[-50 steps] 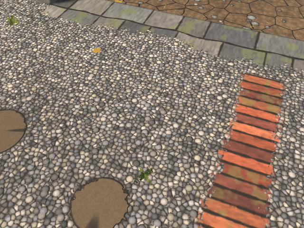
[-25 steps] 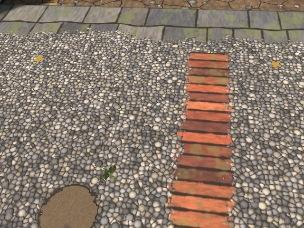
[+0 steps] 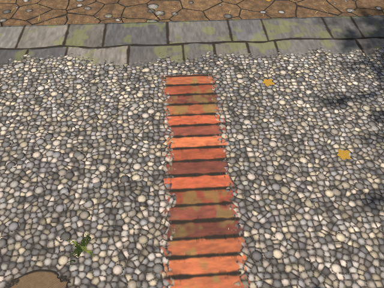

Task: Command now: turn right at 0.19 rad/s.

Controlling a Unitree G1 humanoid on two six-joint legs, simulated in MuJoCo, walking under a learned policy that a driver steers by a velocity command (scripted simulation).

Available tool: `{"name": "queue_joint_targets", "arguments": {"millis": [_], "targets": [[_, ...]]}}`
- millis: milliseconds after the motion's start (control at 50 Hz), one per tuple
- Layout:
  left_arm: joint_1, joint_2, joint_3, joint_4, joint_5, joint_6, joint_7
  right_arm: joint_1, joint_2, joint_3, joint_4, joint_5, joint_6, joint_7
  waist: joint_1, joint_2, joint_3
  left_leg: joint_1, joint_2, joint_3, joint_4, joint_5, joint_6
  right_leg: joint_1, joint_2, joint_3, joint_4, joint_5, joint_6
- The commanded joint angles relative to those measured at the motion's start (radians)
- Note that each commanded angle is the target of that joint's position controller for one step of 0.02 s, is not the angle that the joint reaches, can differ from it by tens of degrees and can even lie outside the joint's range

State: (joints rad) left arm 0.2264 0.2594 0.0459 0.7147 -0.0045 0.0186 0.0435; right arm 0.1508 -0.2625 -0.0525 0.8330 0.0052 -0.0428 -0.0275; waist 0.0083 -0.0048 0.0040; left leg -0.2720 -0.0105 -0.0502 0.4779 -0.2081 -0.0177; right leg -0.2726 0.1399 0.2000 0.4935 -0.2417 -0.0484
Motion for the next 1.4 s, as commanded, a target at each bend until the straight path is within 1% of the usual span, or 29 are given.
{"name": "queue_joint_targets", "arguments": {"millis": [20,40,60,120,180,220,280,320,340,380,440,500,600,620,640,660,680,760,880,1000,1040,1080,1100,1120,1140,1160,1200,1260,1400], "targets": [[0.113,0.069,0.013,-0.042,0.018,-0.020,-0.002,0.035,-0.190,-0.033,-0.063,-0.033,-0.009,0.001,0.046,0.191,-0.095,0.265,0.293,-0.260,-0.107,0.620,0.172,-0.125,-0.031,0.035,0.159,-0.216,-0.002],[0.058,0.114,0.027,-0.065,0.014,-0.025,0.002,0.047,-0.153,-0.024,-0.057,-0.040,-0.011,0.004,0.004,0.252,-0.094,0.185,0.404,-0.381,-0.159,0.554,0.312,-0.170,-0.032,-0.020,0.277,-0.388,0.045],[0.023,0.173,0.046,-0.061,0.003,-0.024,0.006,0.024,-0.137,-0.021,-0.068,-0.030,-0.017,0.007,-0.012,0.177,-0.070,0.162,0.384,-0.367,-0.172,0.459,0.328,-0.186,-0.066,-0.026,0.414,-0.380,0.078],[0.051,0.112,0.044,-0.022,0.007,0.008,0.010,-0.044,-0.110,-0.010,-0.077,-0.003,-0.016,0.005,0.017,0.110,-0.050,0.120,0.274,-0.224,-0.159,0.382,0.248,-0.177,-0.111,-0.045,0.516,-0.252,0.137],[0.023,0.032,0.016,-0.017,-0.001,0.005,0.003,-0.028,-0.093,-0.001,-0.054,-0.011,0.001,0.006,-0.002,0.155,-0.042,0.097,0.182,-0.110,-0.140,0.397,0.216,-0.073,-0.132,-0.137,0.297,-0.203,0.150],[-0.013,0.041,0.016,-0.021,-0.008,0.000,0.001,0.016,-0.114,-0.004,-0.039,-0.012,0.009,0.005,-0.033,0.172,-0.052,0.127,0.188,-0.126,-0.113,0.397,0.226,-0.032,-0.129,-0.162,0.163,-0.183,0.143],[0.025,0.070,0.025,0.007,-0.005,-0.002,-0.001,0.028,-0.120,0.000,-0.029,0.010,0.010,0.009,-0.006,0.149,-0.042,0.089,0.171,-0.137,-0.085,0.329,0.185,0.111,-0.122,-0.176,-0.137,0.089,0.101],[0.049,0.159,0.042,0.001,0.011,0.002,0.006,0.070,-0.101,0.010,-0.028,-0.018,-0.014,0.026,-0.037,0.023,-0.080,-0.006,0.111,-0.089,-0.054,0.159,0.096,0.249,-0.225,-0.077,-0.053,0.354,0.045],[0.050,0.154,0.046,0.024,0.005,0.003,-0.002,0.077,-0.076,0.013,-0.019,-0.020,-0.020,0.031,-0.047,-0.072,-0.082,0.021,0.039,-0.005,-0.052,0.049,0.054,0.186,-0.213,-0.088,-0.025,0.244,0.008],[0.059,0.076,0.029,0.036,0.015,-0.005,-0.014,0.023,-0.071,0.015,-0.006,-0.012,-0.012,0.026,-0.011,-0.054,-0.047,0.039,0.007,0.040,-0.003,-0.072,0.021,0.103,-0.192,-0.082,-0.075,-0.005,0.003],[0.117,0.134,0.042,0.043,0.002,-0.027,-0.013,-0.002,-0.068,0.009,-0.018,0.012,-0.003,0.014,0.018,-0.170,0.087,-0.135,-0.044,0.107,0.182,-0.319,0.045,0.022,-0.274,0.080,-0.206,-0.518,-0.083],[0.129,0.168,0.046,0.047,-0.009,-0.064,-0.011,-0.051,-0.068,0.002,-0.060,0.034,-0.045,0.027,0.022,-0.231,0.183,-0.265,0.021,0.047,0.344,-0.305,0.101,0.013,-0.441,0.328,-0.329,-0.530,-0.191],[0.012,0.126,0.031,0.011,-0.019,-0.066,-0.022,0.204,-0.080,-0.019,0.054,0.014,-0.069,0.057,-0.105,-0.116,0.030,0.245,-0.030,0.113,0.041,-0.011,0.104,-0.119,-0.267,0.013,-0.138,-0.186,-0.073],[-0.021,0.068,0.012,-0.011,-0.008,-0.071,-0.024,0.322,-0.126,-0.034,0.079,0.013,-0.068,0.054,-0.148,0.025,0.004,0.359,0.097,-0.082,-0.062,-0.102,0.138,-0.220,-0.184,-0.090,0.115,-0.114,-0.019],[-0.019,0.031,0.004,-0.064,-0.019,-0.089,-0.017,0.406,-0.265,-0.062,0.078,0.012,-0.073,0.061,-0.153,0.317,-0.014,0.447,0.347,-0.559,-0.263,-0.245,0.289,-0.422,-0.073,-0.178,0.435,-0.246,0.037],[-0.005,0.083,0.018,-0.064,-0.046,-0.105,-0.015,0.350,-0.212,-0.042,0.061,-0.005,-0.082,0.063,-0.113,0.251,0.034,0.391,0.424,-0.720,-0.329,-0.363,0.357,-0.522,-0.114,-0.076,0.624,-0.333,0.024],[0.001,0.106,0.023,-0.053,-0.057,-0.114,-0.023,0.275,-0.151,-0.026,0.039,-0.001,-0.086,0.058,-0.077,0.160,0.106,0.360,0.399,-0.619,-0.320,-0.381,0.328,-0.585,-0.171,-0.054,0.682,-0.238,-0.004],[-0.014,0.082,0.028,-0.023,-0.012,-0.117,-0.049,0.226,-0.095,-0.001,0.014,-0.007,-0.069,0.053,-0.047,0.088,0.075,0.316,0.238,-0.248,-0.334,0.031,0.215,-0.506,-0.252,-0.137,0.580,0.036,-0.012],[-0.205,0.012,-0.002,-0.097,-0.013,-0.116,-0.070,0.299,-0.138,0.000,0.034,-0.001,-0.046,0.028,-0.094,0.080,0.090,0.265,0.188,-0.060,-0.346,0.299,0.205,-0.439,-0.216,-0.221,0.240,0.231,0.046],[-0.322,0.052,0.000,-0.151,-0.025,-0.128,-0.097,0.332,-0.162,-0.008,0.052,0.016,-0.038,0.022,-0.089,0.094,0.138,0.316,0.256,-0.050,-0.329,0.318,0.197,-0.365,-0.184,-0.219,0.059,0.259,0.004],[-0.276,0.089,0.014,-0.147,-0.021,-0.130,-0.099,0.311,-0.184,-0.017,0.047,0.013,-0.032,0.020,-0.040,0.111,0.082,0.365,0.265,-0.035,-0.235,0.565,0.176,-0.269,-0.151,-0.234,0.039,0.203,-0.032],[-0.028,0.155,0.051,-0.078,-0.019,-0.123,-0.083,0.283,-0.189,-0.018,0.036,0.003,-0.018,0.018,0.097,0.118,-0.089,0.321,0.210,0.018,0.068,0.850,0.141,0.065,-0.095,-0.277,0.020,0.198,-0.087],[0.167,0.209,0.067,-0.036,-0.010,-0.116,-0.067,0.281,-0.161,-0.005,0.010,-0.013,-0.017,0.014,0.169,0.050,-0.233,0.093,0.169,0.031,0.363,0.604,0.112,0.400,-0.250,-0.107,0.062,0.182,-0.145],[0.229,0.294,0.081,-0.013,0.007,-0.117,-0.073,0.440,0.004,0.040,-0.004,-0.006,-0.036,0.027,0.073,-0.255,-0.410,-0.288,-0.035,0.017,0.751,-0.189,0.049,0.739,-0.519,0.420,-0.042,-0.094,-0.308],[0.225,0.188,0.056,-0.009,0.001,-0.118,-0.073,0.379,-0.097,0.019,0.009,0.022,-0.061,0.034,0.111,-0.210,-0.397,-0.398,-0.026,-0.117,0.877,-0.335,0.064,0.689,-0.527,0.597,-0.204,-0.219,-0.289],[0.134,0.152,0.042,-0.011,-0.004,-0.119,-0.070,0.256,-0.159,-0.002,-0.036,0.050,-0.072,0.038,0.092,-0.161,-0.197,-0.474,0.029,-0.084,0.893,-0.263,0.074,0.535,-0.494,0.432,-0.223,-0.180,-0.237],[0.009,0.116,0.030,-0.022,0.004,-0.122,-0.077,0.164,-0.139,-0.002,-0.057,0.025,-0.074,0.029,0.024,-0.009,-0.052,-0.400,0.114,-0.042,0.789,-0.111,0.070,0.245,-0.413,0.197,-0.268,0.068,-0.202],[-0.027,0.093,0.026,-0.003,0.006,-0.143,-0.084,0.231,-0.094,-0.002,-0.037,0.014,-0.038,0.026,-0.045,-0.055,-0.039,-0.282,0.159,-0.039,0.703,-0.051,0.050,0.092,-0.353,0.056,-0.347,0.172,-0.210],[0.066,0.150,0.035,0.065,-0.003,-0.135,-0.058,-0.004,-0.073,0.004,-0.118,-0.004,-0.037,0.027,0.012,-0.033,0.054,-0.400,0.158,-0.001,0.323,0.254,0.004,0.095,-0.310,-0.096,-0.399,0.235,-0.185]]}}
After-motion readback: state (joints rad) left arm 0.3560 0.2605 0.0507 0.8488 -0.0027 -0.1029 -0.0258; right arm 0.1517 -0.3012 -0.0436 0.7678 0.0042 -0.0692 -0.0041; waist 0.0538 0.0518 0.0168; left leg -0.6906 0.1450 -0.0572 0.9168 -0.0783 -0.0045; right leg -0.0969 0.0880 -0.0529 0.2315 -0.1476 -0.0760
